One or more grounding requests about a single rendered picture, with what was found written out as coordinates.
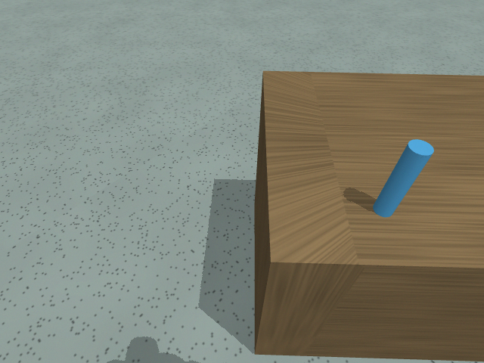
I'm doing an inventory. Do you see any can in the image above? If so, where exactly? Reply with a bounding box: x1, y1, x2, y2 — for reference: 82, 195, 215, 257
373, 139, 434, 217

